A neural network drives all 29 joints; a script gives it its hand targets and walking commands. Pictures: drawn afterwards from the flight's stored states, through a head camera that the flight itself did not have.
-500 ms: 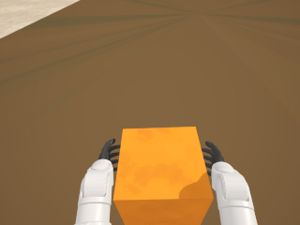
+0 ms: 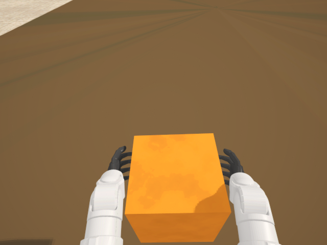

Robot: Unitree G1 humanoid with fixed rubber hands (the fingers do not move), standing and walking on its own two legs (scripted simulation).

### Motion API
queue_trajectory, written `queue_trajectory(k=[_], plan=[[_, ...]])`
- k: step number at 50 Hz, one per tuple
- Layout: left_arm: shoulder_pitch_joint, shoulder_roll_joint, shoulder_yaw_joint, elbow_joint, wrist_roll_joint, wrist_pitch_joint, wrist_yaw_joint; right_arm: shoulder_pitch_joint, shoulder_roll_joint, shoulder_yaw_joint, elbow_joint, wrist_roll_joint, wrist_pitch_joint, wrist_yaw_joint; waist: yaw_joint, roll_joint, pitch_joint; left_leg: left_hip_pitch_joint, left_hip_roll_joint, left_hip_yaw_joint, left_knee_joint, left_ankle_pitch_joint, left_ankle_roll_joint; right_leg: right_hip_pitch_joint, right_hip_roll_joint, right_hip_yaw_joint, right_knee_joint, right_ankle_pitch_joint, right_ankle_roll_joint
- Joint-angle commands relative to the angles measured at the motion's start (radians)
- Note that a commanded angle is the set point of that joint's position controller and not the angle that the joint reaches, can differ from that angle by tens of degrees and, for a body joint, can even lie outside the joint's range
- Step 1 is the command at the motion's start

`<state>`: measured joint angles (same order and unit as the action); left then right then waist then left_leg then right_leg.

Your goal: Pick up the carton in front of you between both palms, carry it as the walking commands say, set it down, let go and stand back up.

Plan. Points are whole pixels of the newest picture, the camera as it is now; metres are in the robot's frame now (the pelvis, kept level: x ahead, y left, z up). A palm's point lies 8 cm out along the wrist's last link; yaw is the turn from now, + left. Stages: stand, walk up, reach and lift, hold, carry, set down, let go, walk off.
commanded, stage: carry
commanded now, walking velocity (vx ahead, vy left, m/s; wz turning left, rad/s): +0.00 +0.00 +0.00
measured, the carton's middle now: (175, 190) +0.30 +0.00 -0.04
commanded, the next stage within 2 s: hold in 0.08 s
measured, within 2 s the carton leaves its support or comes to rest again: neither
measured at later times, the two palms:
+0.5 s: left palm (103, 188) +0.25 +0.17 +0.06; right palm (228, 175) +0.29 -0.13 +0.05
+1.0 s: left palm (110, 183) +0.26 +0.15 +0.06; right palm (233, 169) +0.31 -0.14 +0.05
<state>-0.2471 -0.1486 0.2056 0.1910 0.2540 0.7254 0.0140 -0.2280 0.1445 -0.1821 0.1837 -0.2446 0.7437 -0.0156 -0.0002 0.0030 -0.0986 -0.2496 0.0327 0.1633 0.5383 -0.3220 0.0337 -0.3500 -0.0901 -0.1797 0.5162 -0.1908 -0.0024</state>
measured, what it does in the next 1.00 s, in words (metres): stands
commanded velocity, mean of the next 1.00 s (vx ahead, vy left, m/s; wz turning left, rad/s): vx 0.00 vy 0.00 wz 0.00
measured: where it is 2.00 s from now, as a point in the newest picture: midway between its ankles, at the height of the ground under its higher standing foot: outside the picture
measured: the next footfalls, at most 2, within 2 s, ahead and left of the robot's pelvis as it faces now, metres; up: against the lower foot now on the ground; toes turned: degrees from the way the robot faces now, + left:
none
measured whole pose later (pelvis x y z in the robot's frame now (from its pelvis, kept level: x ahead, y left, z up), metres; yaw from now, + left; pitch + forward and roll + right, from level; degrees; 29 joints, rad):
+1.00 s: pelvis -0.01 -0.04 +0.01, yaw +9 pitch -8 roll +0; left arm -0.34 -0.17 0.31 0.34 0.32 0.69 -0.02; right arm -0.31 0.17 -0.26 0.30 -0.32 0.74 0.00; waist 0.00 0.03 0.02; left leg -0.04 -0.01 -0.10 0.41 -0.23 -0.02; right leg -0.09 0.03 0.01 0.39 -0.17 -0.02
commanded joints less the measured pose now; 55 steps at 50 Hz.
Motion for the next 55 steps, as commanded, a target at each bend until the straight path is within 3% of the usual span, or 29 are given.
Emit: queue_trajectory(k=[1,4,5,7,8,9,11,17,26,38,48,55], plan=[[-0.430,-0.904,-0.561,-0.029,-0.249,-0.020,-0.227,-0.507,0.889,0.557,-0.084,0.258,-0.048,0.221,0.001,0.000,-0.242,0.018,0.126,-0.117,-0.103,0.230,0.001,0.156,-0.087,0.102,-0.044,0.174,-0.007],[-0.426,-0.903,-0.560,-0.026,-0.247,-0.020,-0.226,-0.502,0.888,0.556,-0.081,0.257,-0.047,0.221,0.001,0.001,-0.246,0.021,0.126,-0.117,-0.102,0.237,0.002,0.158,-0.087,0.101,-0.043,0.176,-0.006],[-0.343,-0.942,-0.532,-0.001,-0.240,-0.021,-0.234,-0.403,0.903,0.537,-0.103,0.260,-0.038,0.226,-0.014,0.079,-0.129,0.054,-0.072,-0.296,-0.177,0.512,-0.001,0.407,0.195,0.221,-0.064,0.318,-0.037],[-0.330,-0.903,-0.501,-0.024,-0.196,-0.043,-0.223,-0.446,0.873,0.539,-0.147,0.234,-0.051,0.234,0.016,0.045,-0.160,0.185,-0.065,-0.300,-0.163,0.599,-0.013,0.356,0.183,0.247,-0.093,0.350,-0.029],[-0.363,-0.913,-0.505,-0.016,-0.201,-0.049,-0.218,-0.457,0.884,0.549,-0.128,0.241,-0.057,0.230,0.014,0.045,-0.191,0.187,-0.072,-0.295,-0.164,0.589,-0.022,0.399,0.183,0.255,-0.100,0.356,-0.026],[-0.338,-0.908,-0.484,0.011,-0.182,-0.051,-0.212,-0.473,0.873,0.554,-0.134,0.247,-0.062,0.238,0.032,0.064,-0.180,0.234,-0.078,-0.289,-0.185,0.503,-0.020,0.359,0.185,0.254,-0.110,0.305,-0.014],[-0.365,-0.912,-0.490,0.017,-0.189,-0.057,-0.216,-0.485,0.882,0.555,-0.119,0.250,-0.067,0.243,0.021,0.032,-0.159,0.251,-0.086,-0.278,-0.184,0.503,-0.027,0.338,0.197,0.251,-0.127,0.285,-0.006],[-0.481,-0.932,-0.517,0.051,-0.227,-0.048,-0.253,-0.496,0.902,0.483,-0.017,0.203,-0.065,0.232,-0.029,0.024,-0.098,0.168,-0.085,-0.269,-0.213,0.271,-0.037,0.353,0.191,0.244,-0.150,0.125,-0.021],[-0.528,-0.949,-0.448,0.138,-0.202,-0.048,-0.280,-0.575,0.944,0.467,0.046,0.195,-0.058,0.258,-0.002,0.006,-0.061,0.063,-0.095,-0.256,-0.234,0.101,-0.014,0.421,0.167,0.243,-0.167,0.032,-0.010],[-0.559,-0.963,-0.406,0.181,-0.185,-0.054,-0.293,-0.630,0.966,0.463,0.080,0.208,-0.053,0.278,0.008,-0.024,-0.072,0.042,-0.113,-0.247,-0.216,0.068,0.005,0.444,0.135,0.272,-0.191,-0.014,0.006],[-0.562,-0.958,-0.408,0.166,-0.188,-0.050,-0.285,-0.622,0.954,0.451,0.082,0.205,-0.051,0.270,0.002,-0.022,-0.090,0.048,-0.118,-0.251,-0.222,0.121,-0.006,0.469,0.134,0.273,-0.182,0.099,0.011],[-0.664,-0.965,-0.301,0.279,-0.119,-0.097,-0.267,-0.708,0.891,0.305,0.224,0.116,-0.111,0.275,-0.015,0.005,-0.035,0.003,-0.115,-0.250,-0.195,0.064,-0.013,0.385,0.152,0.251,-0.139,0.018,-0.012]])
